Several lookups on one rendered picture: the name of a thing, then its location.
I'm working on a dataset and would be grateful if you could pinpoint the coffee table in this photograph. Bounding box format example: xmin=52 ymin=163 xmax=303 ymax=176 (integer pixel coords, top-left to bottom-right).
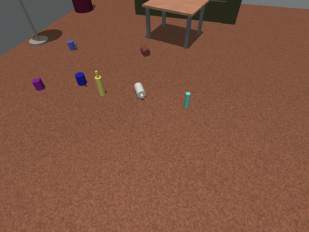
xmin=142 ymin=0 xmax=209 ymax=49

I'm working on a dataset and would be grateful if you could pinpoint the sofa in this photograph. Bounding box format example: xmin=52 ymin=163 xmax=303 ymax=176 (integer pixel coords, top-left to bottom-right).
xmin=134 ymin=0 xmax=242 ymax=25

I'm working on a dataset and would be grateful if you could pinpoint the floor lamp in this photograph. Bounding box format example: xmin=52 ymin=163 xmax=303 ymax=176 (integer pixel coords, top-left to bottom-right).
xmin=18 ymin=0 xmax=49 ymax=46

